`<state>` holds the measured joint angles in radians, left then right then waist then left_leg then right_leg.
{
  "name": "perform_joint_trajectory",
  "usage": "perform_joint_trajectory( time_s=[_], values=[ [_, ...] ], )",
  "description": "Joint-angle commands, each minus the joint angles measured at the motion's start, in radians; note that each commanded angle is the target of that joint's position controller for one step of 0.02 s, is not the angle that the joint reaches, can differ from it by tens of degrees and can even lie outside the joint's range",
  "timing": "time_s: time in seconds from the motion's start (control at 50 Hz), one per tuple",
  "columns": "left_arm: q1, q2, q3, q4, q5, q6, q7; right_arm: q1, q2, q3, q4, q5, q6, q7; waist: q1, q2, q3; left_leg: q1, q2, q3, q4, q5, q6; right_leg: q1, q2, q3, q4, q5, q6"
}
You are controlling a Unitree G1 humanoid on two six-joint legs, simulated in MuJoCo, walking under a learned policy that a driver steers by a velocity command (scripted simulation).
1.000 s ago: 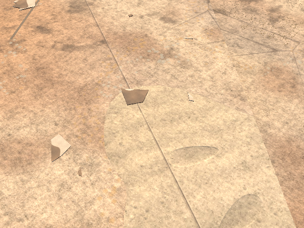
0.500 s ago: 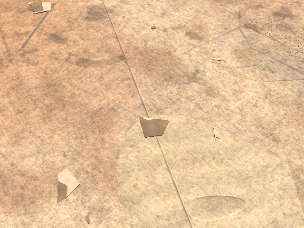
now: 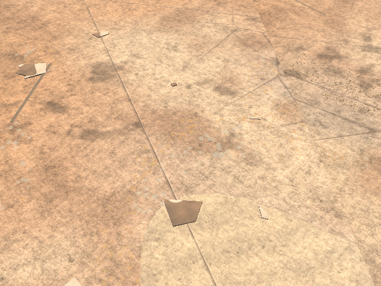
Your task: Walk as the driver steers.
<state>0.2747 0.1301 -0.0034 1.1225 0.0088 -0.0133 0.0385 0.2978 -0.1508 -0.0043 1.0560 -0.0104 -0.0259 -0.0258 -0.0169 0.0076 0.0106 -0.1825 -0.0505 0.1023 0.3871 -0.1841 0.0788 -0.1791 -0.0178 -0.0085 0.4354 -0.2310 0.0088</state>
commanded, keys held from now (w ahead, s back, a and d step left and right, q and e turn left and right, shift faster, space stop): no key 0.84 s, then w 0.16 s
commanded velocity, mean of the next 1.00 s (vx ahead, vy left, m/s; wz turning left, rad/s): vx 0.03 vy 0.00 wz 0.00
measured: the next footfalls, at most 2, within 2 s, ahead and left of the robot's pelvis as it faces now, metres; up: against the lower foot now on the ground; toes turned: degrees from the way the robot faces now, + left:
right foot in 1.20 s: +0.12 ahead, -0.13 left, +0.00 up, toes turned -4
left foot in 1.66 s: +0.45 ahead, +0.03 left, +0.00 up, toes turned +14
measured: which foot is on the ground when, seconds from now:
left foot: down 0.00-1.00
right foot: down 0.00-0.92, up 0.94-1.00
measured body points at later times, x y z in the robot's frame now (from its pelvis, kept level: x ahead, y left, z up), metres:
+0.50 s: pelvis +0.02 -0.01 +0.00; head +0.02 -0.01 +0.45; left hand -0.01 +0.20 -0.16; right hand -0.01 -0.22 -0.16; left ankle +0.02 +0.07 -0.74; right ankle +0.00 -0.12 -0.74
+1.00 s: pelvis +0.03 -0.01 +0.00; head +0.02 -0.01 +0.45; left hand -0.01 +0.20 -0.16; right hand -0.03 -0.22 -0.16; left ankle +0.02 +0.07 -0.74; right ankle +0.00 -0.11 -0.73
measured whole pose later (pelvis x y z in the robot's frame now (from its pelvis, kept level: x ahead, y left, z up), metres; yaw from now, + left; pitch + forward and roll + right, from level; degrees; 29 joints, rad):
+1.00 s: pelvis +0.03 -0.01 +0.00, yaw +0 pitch -1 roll +0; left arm 0.38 0.11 -0.01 1.15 0.03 -0.01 0.03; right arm 0.39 -0.13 -0.02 1.14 -0.01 0.00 -0.03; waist -0.02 0.00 -0.01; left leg -0.16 -0.05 0.08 0.42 -0.28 0.09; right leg -0.22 -0.01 -0.04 0.61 -0.42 -0.05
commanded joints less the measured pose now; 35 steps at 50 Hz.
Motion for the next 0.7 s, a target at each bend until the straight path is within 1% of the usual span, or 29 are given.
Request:
perform_joint_trajectory(
  time_s=[0.02,0.08,0.2,0.4,0.7],
  values=[
    [0.056,0.081,0.009,-0.002,-0.006,-0.011,0.006,0.085,-0.079,-0.016,0.005,-0.002,0.002,-0.004,-0.003,-0.057,0.061,0.022,0.141,-0.155,-0.086,0.039,-0.008,-0.041,-0.085,0.101,-0.117,0.089,-0.046],
    [0.069,0.074,0.008,0.004,-0.004,-0.01,0.007,0.079,-0.065,-0.012,0.019,0.001,0.002,-0.008,0.002,-0.026,0.059,0.019,0.14,-0.151,-0.091,0.042,-0.013,-0.021,-0.087,0.1,-0.115,0.107,-0.051],
    [0.089,0.068,0.005,0.018,-0.003,-0.008,0.009,0.085,-0.054,-0.009,0.042,0.001,0.005,-0.013,0.007,-0.014,0.059,0.029,0.143,-0.151,-0.089,0.061,-0.015,-0.011,-0.085,0.094,-0.116,0.119,-0.053],
    [0.112,0.057,-0.001,0.035,-0.002,-0.003,0.01,0.104,-0.046,-0.003,0.07,0.001,0.008,-0.017,0.009,-0.014,0.073,0.021,0.147,-0.155,-0.087,0.065,-0.016,-0.006,-0.081,0.088,-0.116,0.116,-0.053],
    [0.133,0.046,-0.005,0.046,-0.002,0.0,0.011,0.121,-0.031,0.002,0.087,0.001,0.006,-0.018,0.01,-0.011,0.084,0.013,0.148,-0.161,-0.096,0.046,-0.016,-0.01,-0.077,0.083,-0.116,0.097,-0.049]
  ],
)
